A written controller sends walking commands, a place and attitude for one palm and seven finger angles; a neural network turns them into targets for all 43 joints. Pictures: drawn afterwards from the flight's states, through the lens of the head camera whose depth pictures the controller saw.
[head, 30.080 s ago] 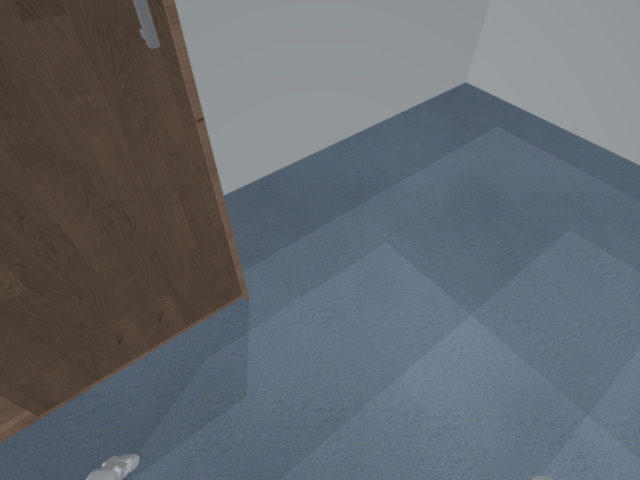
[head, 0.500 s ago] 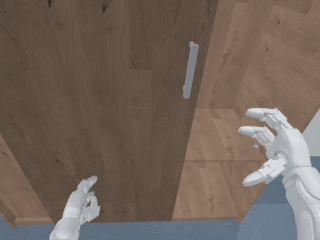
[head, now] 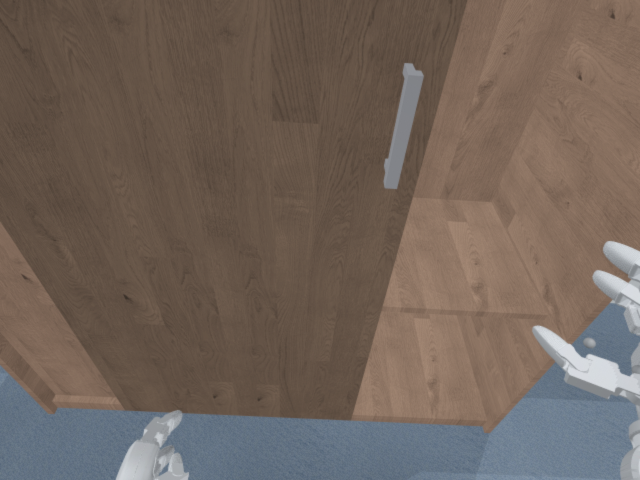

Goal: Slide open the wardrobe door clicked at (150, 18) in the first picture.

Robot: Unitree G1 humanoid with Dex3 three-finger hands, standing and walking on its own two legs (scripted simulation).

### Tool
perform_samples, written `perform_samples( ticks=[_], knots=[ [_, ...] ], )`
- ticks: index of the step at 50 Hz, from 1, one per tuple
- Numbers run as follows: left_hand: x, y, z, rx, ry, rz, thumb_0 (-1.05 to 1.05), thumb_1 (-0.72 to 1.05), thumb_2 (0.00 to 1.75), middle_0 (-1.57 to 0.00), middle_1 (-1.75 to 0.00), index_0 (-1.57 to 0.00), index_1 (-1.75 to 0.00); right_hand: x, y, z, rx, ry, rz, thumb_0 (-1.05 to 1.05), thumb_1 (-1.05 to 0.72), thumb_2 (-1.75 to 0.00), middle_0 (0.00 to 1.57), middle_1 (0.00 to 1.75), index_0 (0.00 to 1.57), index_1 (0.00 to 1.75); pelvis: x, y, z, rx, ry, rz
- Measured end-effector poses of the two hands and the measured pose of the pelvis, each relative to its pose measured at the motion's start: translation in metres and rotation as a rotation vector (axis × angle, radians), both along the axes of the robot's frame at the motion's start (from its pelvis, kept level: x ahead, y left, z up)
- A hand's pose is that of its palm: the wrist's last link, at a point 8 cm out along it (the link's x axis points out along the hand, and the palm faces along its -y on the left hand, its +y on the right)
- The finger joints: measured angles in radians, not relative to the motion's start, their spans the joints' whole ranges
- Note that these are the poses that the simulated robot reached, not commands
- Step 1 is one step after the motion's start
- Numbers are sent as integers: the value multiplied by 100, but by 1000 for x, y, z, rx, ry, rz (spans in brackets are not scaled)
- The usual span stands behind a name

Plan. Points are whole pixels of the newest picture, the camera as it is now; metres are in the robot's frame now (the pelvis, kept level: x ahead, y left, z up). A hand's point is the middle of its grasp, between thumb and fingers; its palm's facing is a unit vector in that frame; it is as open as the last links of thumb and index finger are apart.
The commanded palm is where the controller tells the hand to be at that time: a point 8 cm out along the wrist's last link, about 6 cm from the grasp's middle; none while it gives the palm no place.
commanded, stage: draw the hand back to the body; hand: right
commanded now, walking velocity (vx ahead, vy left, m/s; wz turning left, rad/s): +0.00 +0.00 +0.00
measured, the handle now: (399, 128) +0.47 -0.09 +0.25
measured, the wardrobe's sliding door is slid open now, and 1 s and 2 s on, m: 0.43 0.43 0.43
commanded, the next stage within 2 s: step back with the hand held close in 0.60 s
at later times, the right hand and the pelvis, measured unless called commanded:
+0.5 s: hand (620, 346) +0.21 -0.29 +0.16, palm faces +0.49 +0.81 -0.33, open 7.5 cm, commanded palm +0.16 -0.32 +0.17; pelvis +0.02 -0.02 +0.00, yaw +0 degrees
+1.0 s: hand (601, 347) +0.21 -0.27 +0.16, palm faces +0.38 +0.81 -0.44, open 7.4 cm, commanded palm +0.15 -0.31 +0.17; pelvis +0.00 -0.02 +0.00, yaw +3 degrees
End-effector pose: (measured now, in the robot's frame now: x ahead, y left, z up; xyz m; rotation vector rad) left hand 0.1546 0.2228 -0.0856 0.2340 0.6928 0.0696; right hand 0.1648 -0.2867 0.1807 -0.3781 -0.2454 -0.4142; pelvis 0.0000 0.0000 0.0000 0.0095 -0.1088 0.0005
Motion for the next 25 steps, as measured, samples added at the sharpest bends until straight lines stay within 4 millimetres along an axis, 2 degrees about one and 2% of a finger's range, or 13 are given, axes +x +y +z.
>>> perform_samples(
  ticks=[14, 20, 25],
  knots=[
    [50, -18, 24, 17, -96, -37, 1, 90, 90, -20, -30, -20, -30, -6, -33, -11, -12, 59, -76, 0, -69, -80, 22, 42, 22, 42, 18, -13, 0, 4, 15, 4],
    [59, -29, 23, 15, -93, -76, 1, 90, 90, -20, -30, -20, -30, -5, -36, -8, -3, 47, -97, 1, -82, -86, 21, 34, 22, 34, 22, -17, 0, 6, 22, -6],
    [57, -34, 20, 1, -79, -77, 1, 90, 90, -20, -30, -20, -30, 0, -34, -6, -3, 43, -83, 1, -87, -88, 21, 32, 21, 31, 22, -17, 0, 5, 24, -5]
  ],
)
